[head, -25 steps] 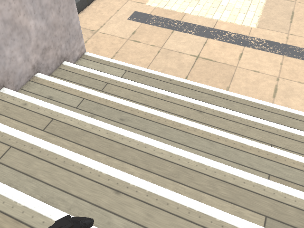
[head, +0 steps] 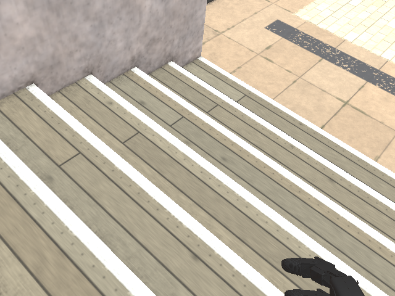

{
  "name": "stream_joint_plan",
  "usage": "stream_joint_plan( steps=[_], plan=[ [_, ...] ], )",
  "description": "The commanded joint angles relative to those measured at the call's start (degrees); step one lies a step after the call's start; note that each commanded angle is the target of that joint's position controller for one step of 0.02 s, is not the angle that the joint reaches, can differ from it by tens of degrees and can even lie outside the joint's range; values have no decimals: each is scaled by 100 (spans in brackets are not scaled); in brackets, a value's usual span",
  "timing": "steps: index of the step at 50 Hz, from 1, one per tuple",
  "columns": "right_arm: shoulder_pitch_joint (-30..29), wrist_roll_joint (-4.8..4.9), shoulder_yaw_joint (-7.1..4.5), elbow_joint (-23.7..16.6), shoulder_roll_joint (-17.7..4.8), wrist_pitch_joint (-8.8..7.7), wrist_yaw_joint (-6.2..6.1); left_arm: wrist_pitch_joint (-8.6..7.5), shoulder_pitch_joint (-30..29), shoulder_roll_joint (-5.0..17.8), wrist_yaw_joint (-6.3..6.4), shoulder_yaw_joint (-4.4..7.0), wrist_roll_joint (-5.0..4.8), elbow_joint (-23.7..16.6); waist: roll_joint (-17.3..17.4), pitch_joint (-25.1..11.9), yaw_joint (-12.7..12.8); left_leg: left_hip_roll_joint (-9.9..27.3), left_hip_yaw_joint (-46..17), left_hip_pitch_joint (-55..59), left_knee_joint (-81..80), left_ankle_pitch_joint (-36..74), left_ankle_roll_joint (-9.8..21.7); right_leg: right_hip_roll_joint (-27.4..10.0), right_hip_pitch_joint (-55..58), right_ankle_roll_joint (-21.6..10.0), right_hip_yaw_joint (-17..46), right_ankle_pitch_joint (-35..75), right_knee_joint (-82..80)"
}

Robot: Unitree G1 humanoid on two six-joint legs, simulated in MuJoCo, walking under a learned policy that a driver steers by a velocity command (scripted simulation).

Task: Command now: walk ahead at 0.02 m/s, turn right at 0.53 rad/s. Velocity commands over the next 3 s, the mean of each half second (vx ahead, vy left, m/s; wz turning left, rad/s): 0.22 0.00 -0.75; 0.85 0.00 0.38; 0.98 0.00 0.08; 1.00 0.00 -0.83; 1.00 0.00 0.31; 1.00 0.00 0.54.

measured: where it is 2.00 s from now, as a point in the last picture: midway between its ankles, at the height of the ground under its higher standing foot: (242, 161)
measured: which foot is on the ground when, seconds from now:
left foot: down 0.00-0.30, up 0.32-0.92, down 0.94-1.00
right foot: down 0.00-0.00, up 0.02-0.28, down 0.30-0.94, up 0.96-1.00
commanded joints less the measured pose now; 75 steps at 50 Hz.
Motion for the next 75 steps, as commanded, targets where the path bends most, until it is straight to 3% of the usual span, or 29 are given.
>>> stream_joint_plan(
  steps=[1, 3, 4, 5, 8, 10, 12, 14, 15, 17, 18, 20, 22, 24, 26, 34, 39, 43, 46, 48, 49, 53, 59, 65, 67, 69, 70, 72, 75],
  plan=[
    [1940, -22, -570, -323, -1373, -181, -155, -228, -1261, 746, 292, 219, -18, -1147, 2137, -104, -1490, 1242, -3097, 2454, -3768, -4212, -421, 763, -3208, -280, 351, -671, 424],
    [2704, -195, -308, -212, -562, -324, -293, -169, -1977, 280, 303, 5, -107, -1284, 2281, -333, -1733, 1643, -3362, 2000, -3883, -4430, -185, 963, -3322, -192, 996, -433, 1668],
    [3644, -206, -432, 228, -219, -242, -313, -194, -1996, 122, 343, -91, -65, -1125, 1121, -1160, -1949, 773, -256, 2391, -1691, -1597, -309, 874, -2298, -224, 963, -882, 2595],
    [4334, -375, -542, 716, -366, -280, -325, -294, -1850, -220, 264, -232, -163, -1231, 1253, -845, -1742, 535, -119, 2886, -1963, -1331, -566, 1142, -3213, -108, 611, -1010, 2674],
    [2122, -219, -924, -15, -2104, -373, -178, 123, 301, -82, -172, -400, 87, -701, 2856, -603, -242, 3473, -5007, 1510, -4446, 336, 1978, 1076, -4037, 981, 435, -1080, 5597],
    [1394, 74, -923, 335, -1596, -521, -192, 482, -277, 268, -231, -440, -41, -579, 1373, -1091, -299, 2482, -2954, 1137, -3895, -1162, 574, 508, -3481, 1009, 80, -723, 5624],
    [650, -45, -1026, 327, -1950, -722, -477, 458, 55, 158, -386, -436, 106, -542, 786, -763, 14, 1618, -1279, -797, -3687, -3194, -691, 185, -588, 1087, -449, 301, 3315],
    [451, -159, -1169, 331, -2499, -885, -381, 145, 402, 999, -601, 7, -73, -251, 960, -667, 77, 1330, -192, -1912, -2793, -5159, -1213, 643, 1739, 1313, -764, 529, 2735],
    [716, -297, -1020, 398, -2023, -899, -301, -95, 789, 1460, -579, 232, -109, -70, 434, -807, 52, 1296, 58, -1688, -1304, -5260, -1223, 777, 2086, 1154, -323, 97, 2004],
    [1853, -275, -531, 255, -507, -944, -130, -375, 1362, 2686, -218, 558, -1, -325, -467, -1392, -373, 246, -859, -3357, 2038, -5243, -1113, -198, 3195, -624, 3365, 1838, 960],
    [1047, 61, -525, -76, -779, -901, -49, -409, 1512, 2124, -351, 402, -10, -375, -392, -260, 155, -228, -1670, -4988, 2464, -4869, -1054, -798, 2552, -823, 5812, -1042, -539],
    [1307, -126, -615, 688, -1447, -693, -158, -364, 210, 930, -635, 29, -375, -471, 430, 555, -607, 394, -1628, -4255, 2658, -3357, -1272, -566, 354, -866, 5047, -3416, -645],
    [1378, -302, -482, 814, -1441, -493, -147, -350, -1077, 383, -701, -271, -243, -649, 90, 606, -1286, 510, -1505, -2673, 2909, -2780, -1339, -129, -2197, -1362, 4318, -3549, -694],
    [463, -255, -661, 416, -1674, -196, -142, 55, -746, 560, -317, -34, -327, -509, 1161, 246, -1154, 613, -904, -818, 977, -1721, -1352, 345, -2793, -825, 2774, -1987, -1514],
    [886, -125, -576, 699, -1383, -50, -40, 230, -368, 920, -150, 56, -333, -118, 39, 32, -1185, 711, -762, 245, 869, -689, -1224, 302, -2601, -904, 2288, -677, -1294],
    [-900, 106, -814, 598, -1464, -99, 146, -78, 1979, 460, 24, 200, -63, 498, 373, 586, 276, 401, -1793, -3335, -1018, -918, -613, -358, 2557, -1042, 1737, -199, -519],
    [-1119, 153, -699, 673, -1165, -198, 509, -258, 907, 314, 51, 86, -173, 281, 597, 632, 13, 468, -682, 438, -2778, 1262, -469, -70, -163, -498, 184, -865, -1103],
    [-921, -88, -730, 884, -1453, -162, 277, -290, 1220, 589, 66, 51, -156, 622, 658, 1044, 70, 340, -143, 487, -3710, 85, -244, -166, 1389, -237, -398, 2293, -291],
    [1910, -168, -967, 1819, -1899, -216, 38, 8, 1317, 776, 253, 32, -31, 974, 457, -483, -1214, -83, 232, 3453, -3677, -1060, 124, -272, 1318, -140, -843, 5143, 3802],
    [2793, -50, -1067, 1885, -2581, -174, 78, -203, 1068, -5, 133, -142, 24, 573, 2232, -1451, -1159, 1218, -1657, 7066, -1171, 1434, 584, 614, -3249, 215, -612, -2315, 8153],
    [3337, 210, -1259, 1954, -3152, -115, 36, -308, 449, 561, 92, -120, -323, -139, 2608, -3090, -1790, 2148, -4337, 8680, -2743, -557, 1984, 1040, -4670, 548, -94, -1832, 8072],
    [2039, 124, -1016, 1858, -2127, -218, -147, -165, -644, 616, -46, -140, 90, 75, 101, -30, -797, 1393, -3767, 3607, -4174, -1616, 1269, 83, -3228, 598, 151, -268, 4241],
    [1334, 417, -832, 2030, -1436, -628, -70, -110, -871, 82, -197, -235, -164, -35, 918, -138, -312, -230, -1413, 958, -3796, -1391, 224, 297, -287, 346, -501, 4846, 785],
    [2515, 36, -780, 2486, -1616, -502, -273, 52, -2008, -3, -249, -229, -201, -371, 688, 937, -1246, 327, -1160, 2532, -3083, -213, -69, 771, -1061, -157, -848, 3822, 74],
    [2446, -154, -765, 2616, -1795, -469, -414, -15, -598, 265, -131, -74, -183, 129, 712, 674, -612, 434, -964, 3543, -1278, 1725, -129, 882, -777, -301, -919, 3221, -466],
    [1013, -74, -920, 2338, -2009, -439, -443, 50, 2613, 702, -136, 246, -306, 1119, -172, -604, 1454, -334, -153, 2505, 4141, 1272, -524, 531, 1876, -1058, -355, 3283, -1210],
    [1077, -97, -708, 2037, -1249, -529, -362, 111, 2641, 762, -236, 191, -290, 1312, -1145, -581, 555, -811, -224, -499, 5785, -4970, -567, 16, 3649, -997, 256, 5236, 1188],
    [1417, 109, -514, 1460, -1285, -627, -296, 117, 1903, 706, -179, 191, -254, 1053, -146, -1409, -16, -293, -1026, -2461, 4566, -4563, -753, -1222, 4571, -2461, 3408, 2955, -21],
    [366, -354, -571, 1555, -1613, -505, -225, -21, 1094, 517, -101, 127, -156, 951, 1537, 393, -519, 420, -1354, -1643, 2308, -4174, -762, -842, 915, -2124, 3951, 661, -760]
  ],
)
